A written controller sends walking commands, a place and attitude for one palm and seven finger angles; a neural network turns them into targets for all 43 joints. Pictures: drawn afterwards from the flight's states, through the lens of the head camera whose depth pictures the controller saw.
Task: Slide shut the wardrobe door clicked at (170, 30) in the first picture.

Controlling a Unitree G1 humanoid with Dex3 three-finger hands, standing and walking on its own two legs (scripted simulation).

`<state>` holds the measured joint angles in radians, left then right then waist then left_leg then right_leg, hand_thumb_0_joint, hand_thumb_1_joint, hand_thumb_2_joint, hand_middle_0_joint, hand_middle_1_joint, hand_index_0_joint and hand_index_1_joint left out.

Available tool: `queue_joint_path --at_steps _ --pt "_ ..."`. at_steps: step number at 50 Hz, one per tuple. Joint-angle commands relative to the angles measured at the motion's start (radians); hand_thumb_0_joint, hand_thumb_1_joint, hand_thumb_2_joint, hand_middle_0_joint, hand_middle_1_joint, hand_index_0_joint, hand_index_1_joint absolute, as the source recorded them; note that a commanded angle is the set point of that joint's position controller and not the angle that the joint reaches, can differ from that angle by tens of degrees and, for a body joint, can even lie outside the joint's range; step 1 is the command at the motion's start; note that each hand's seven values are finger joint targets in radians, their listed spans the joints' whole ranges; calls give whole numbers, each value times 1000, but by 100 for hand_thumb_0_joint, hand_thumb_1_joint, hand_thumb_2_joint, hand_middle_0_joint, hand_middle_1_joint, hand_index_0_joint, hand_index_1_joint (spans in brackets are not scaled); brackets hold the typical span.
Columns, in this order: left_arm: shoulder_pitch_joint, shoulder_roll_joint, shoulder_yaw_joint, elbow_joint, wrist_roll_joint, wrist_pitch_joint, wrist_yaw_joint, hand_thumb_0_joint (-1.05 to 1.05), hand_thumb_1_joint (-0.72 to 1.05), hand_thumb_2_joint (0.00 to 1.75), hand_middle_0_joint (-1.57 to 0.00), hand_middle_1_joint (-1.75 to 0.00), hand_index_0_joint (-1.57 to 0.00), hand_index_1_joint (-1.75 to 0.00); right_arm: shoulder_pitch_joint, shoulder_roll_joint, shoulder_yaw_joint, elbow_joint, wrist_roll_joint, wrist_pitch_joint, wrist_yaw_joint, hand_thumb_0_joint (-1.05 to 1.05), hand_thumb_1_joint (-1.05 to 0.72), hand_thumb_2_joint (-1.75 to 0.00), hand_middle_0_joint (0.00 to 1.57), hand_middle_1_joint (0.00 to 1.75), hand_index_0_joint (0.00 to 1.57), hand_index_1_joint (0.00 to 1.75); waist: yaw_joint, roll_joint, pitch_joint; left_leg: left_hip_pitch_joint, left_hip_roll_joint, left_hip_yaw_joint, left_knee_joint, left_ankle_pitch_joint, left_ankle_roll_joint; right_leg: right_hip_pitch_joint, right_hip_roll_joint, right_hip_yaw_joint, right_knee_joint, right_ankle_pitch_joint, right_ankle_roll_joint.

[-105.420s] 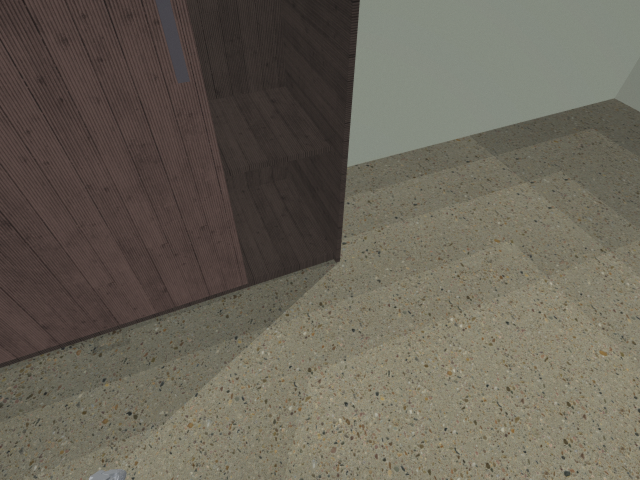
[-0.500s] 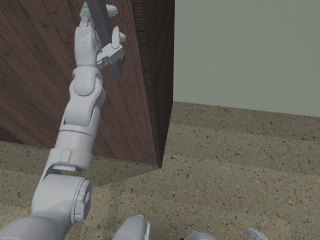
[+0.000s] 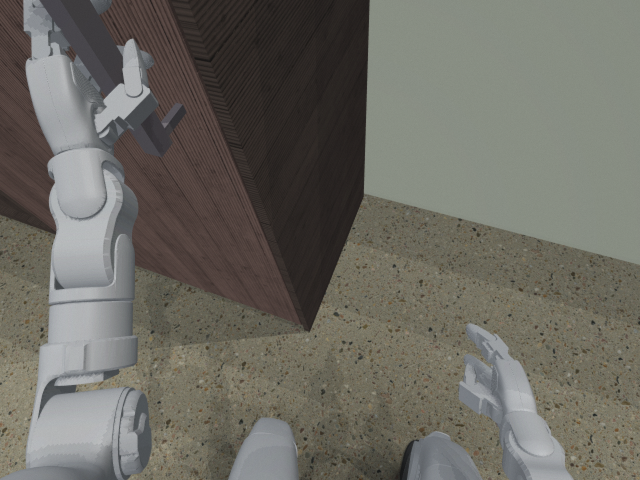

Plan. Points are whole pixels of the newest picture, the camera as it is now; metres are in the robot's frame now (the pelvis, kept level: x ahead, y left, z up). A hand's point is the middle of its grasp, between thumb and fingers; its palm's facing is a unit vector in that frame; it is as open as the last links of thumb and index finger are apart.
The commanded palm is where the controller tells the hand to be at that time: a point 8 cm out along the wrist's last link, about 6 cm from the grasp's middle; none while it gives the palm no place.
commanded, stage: step sideways, sliding the door along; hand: left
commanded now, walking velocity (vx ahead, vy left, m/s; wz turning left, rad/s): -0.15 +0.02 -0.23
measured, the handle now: (122, 51) +0.43 +0.28 +0.24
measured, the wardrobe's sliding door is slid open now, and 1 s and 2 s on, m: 0.00 0.01 0.06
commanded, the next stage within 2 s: stop walking and hold the door there in 1.24 s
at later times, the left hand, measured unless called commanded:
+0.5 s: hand (148, 84) +0.40 +0.24 +0.23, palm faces +0.64 -0.77 +0.01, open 7.3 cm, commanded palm +0.33 +0.15 +0.22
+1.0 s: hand (128, 86) +0.39 +0.25 +0.23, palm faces +0.48 -0.87 +0.15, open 7.6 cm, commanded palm +0.34 +0.22 +0.21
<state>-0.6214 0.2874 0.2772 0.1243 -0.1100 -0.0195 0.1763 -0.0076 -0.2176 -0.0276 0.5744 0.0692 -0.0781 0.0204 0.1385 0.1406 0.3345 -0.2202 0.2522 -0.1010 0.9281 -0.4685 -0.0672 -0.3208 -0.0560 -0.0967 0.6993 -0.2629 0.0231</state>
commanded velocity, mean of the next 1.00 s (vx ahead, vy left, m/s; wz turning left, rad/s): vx -0.20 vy -0.02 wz -0.31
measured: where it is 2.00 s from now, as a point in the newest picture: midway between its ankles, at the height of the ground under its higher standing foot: (326, 383)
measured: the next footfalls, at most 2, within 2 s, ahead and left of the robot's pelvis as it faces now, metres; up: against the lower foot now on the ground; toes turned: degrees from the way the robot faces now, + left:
left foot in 0.12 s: +0.06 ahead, +0.13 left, +0.00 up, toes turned +6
right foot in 0.74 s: +0.26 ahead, -0.11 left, +0.00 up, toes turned -4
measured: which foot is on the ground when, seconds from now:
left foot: up 0.00-0.10, down 0.12-1.00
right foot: down 0.00-0.54, up 0.56-0.72, down 0.74-1.00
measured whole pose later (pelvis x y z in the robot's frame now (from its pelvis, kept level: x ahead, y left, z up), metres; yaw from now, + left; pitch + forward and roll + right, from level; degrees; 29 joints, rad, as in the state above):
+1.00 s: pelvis +0.29 +0.08 +0.01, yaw +11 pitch +2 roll -6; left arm 0.79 0.06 -0.23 -0.93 0.00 -0.36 0.15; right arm 0.17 -0.16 0.04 0.49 -0.01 -0.19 0.08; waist 0.18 0.05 0.02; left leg 0.00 0.21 0.32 0.80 -0.48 -0.07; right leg -0.32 0.00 -0.11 0.74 -0.32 -0.05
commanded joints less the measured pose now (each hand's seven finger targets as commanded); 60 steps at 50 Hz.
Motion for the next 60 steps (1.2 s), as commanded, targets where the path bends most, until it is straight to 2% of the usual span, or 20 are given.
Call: queue_joint_path --at_steps 1,4,6,8,18,20,22,23,25,27,35,39,41,42,46,53,55,57,59,60 --pt "-301 -35 -315 -641 26 -146 -86 0 90 90 -45 -140 -45 -140 -12 -56 -31 -109 -2 -75 -51 0 -90 -90 20 30 20 30 -152 -381 -617 -204 -204 30 111 -188 69 438 -276 366 -153 981 -188" --pt "-242 -64 -345 -724 27 -170 -54 0 90 90 -45 -140 -45 -140 7 -72 -34 -86 -3 -78 -55 0 -90 -90 20 30 20 30 -198 -248 -686 74 -187 161 -519 300 67 354 -163 179 33 860 -101" --pt "-185 -123 -391 -765 19 -180 -70 0 90 90 -45 -140 -45 -140 3 -127 -85 -145 3 -72 -31 0 -90 -90 20 30 20 30 -142 33 -746 404 160 -79 -449 990 214 -38 -20 84 187 8 -10" --pt "-235 -167 -447 -872 38 -197 -90 0 90 90 -45 -140 -45 -140 26 -102 -82 -166 -6 -106 -5 0 -90 -90 20 30 20 30 -172 99 -688 447 146 4 -416 1049 243 -157 4 96 318 -227 -17" --pt "155 -168 -474 -970 73 -185 -74 0 90 90 -45 -140 -45 -140 73 -96 -46 -206 -1 -169 21 0 -90 -90 20 30 20 30 -164 44 -564 379 -14 228 -152 1091 102 138 41 -13 -234 417 -12" --pt "225 -159 -477 -999 78 -174 -54 0 90 90 -45 -140 -45 -140 76 -103 -56 -200 2 -153 11 0 -90 -90 20 30 20 30 -171 -208 -612 166 -72 218 -64 892 75 292 -90 184 -122 1039 -76" --pt "278 -173 -498 -1068 78 -180 -40 0 90 90 -45 -140 -45 -140 60 -75 -52 -185 -4 -131 1 0 -90 -90 20 30 20 30 -166 -286 -606 -29 -150 186 -154 215 59 394 -182 314 -93 1281 -127" --pt "322 -185 -508 -1085 76 -184 -39 0 90 90 -45 -140 -45 -140 65 -62 -48 -178 -9 -120 -3 0 -90 -90 20 30 20 30 -168 -266 -589 -12 -148 170 -293 156 61 355 -170 308 -76 1217 -118" --pt "386 -250 -583 -1156 82 -197 -53 0 90 90 -45 -140 -45 -140 41 -81 -67 -202 -17 -105 1 0 -90 -90 20 30 20 30 -168 -53 -629 351 -18 166 -449 823 94 86 -27 174 25 798 -39" --pt "454 -293 -669 -1156 89 -232 -89 0 90 90 -45 -140 -45 -140 60 -85 -75 -251 -19 -118 29 0 -90 -90 20 30 20 30 -150 94 -607 610 128 188 -403 1312 141 -245 26 45 159 -110 -30" --pt "645 -323 -804 -1323 114 -254 -128 0 90 90 -45 -140 -45 -140 88 -84 -20 -331 -19 -180 52 0 -90 -90 20 30 20 30 -162 123 -504 471 30 367 -201 1202 94 -165 83 -108 -68 159 -54" --pt "818 -376 -890 -1319 133 -272 -137 0 90 90 -45 -140 -45 -140 121 -115 -41 -324 -24 -212 54 0 -90 -90 20 30 20 30 -164 -142 -476 229 -8 273 -118 1014 88 -12 55 16 -53 546 -85" --pt "921 -414 -941 -1385 142 -311 -140 0 90 90 -45 -140 -45 -140 97 -123 -37 -329 -33 -222 67 0 -90 -90 20 30 20 30 -163 -61 -472 269 18 261 -207 1052 69 -84 76 27 -44 405 -95" --pt "932 -166 -655 -1260 155 -325 -115 0 90 90 -45 -140 -45 -140 124 -122 -50 -276 -41 -216 46 0 -90 -90 20 30 20 30 -174 -20 -446 351 48 273 -283 1148 43 -183 99 36 26 310 -79" --pt "1075 -227 -678 -1170 158 -373 -143 0 90 90 -45 -140 -45 -140 114 -94 -13 -254 -73 -178 54 0 -90 -90 20 30 20 30 -163 98 -381 483 110 339 -296 1488 5 -385 112 -108 65 -77 -55" --pt "1282 -194 -601 -1199 136 -419 -145 0 90 90 -45 -140 -45 -140 99 -129 36 -174 -68 -191 57 0 -90 -90 20 30 20 30 -120 -43 -331 135 19 337 -4 1344 -41 -111 157 31 -146 496 -135" --pt "1350 -188 -589 -1175 150 -421 -113 0 90 90 -45 -140 -45 -140 58 -132 30 -194 -51 -204 47 0 -90 -90 20 30 20 30 -69 -243 -323 -272 -145 308 -54 506 -71 189 44 337 -55 1194 -252" --pt "1321 -149 -525 -1214 159 -420 -68 0 90 90 -45 -140 -45 -140 65 -88 8 -205 -50 -181 32 0 -90 -90 20 30 20 30 -61 -331 -230 -412 -135 149 -464 -43 -47 206 -16 456 153 1641 -193" --pt "1331 -169 -570 -1241 168 -471 -93 0 90 90 -45 -140 -45 -140 116 -125 -34 -188 -80 -176 42 0 -90 -90 20 30 20 30 -177 283 -306 669 277 112 -742 1403 39 -782 159 121 510 -86 -15" --pt "1349 -141 -530 -1160 159 -461 -90 0 90 90 -45 -140 -45 -140 180 -119 -18 -188 -100 -164 71 0 -90 -90 20 30 20 30 -234 394 -278 841 280 177 -656 1592 78 -1100 168 -50 740 -435 -25"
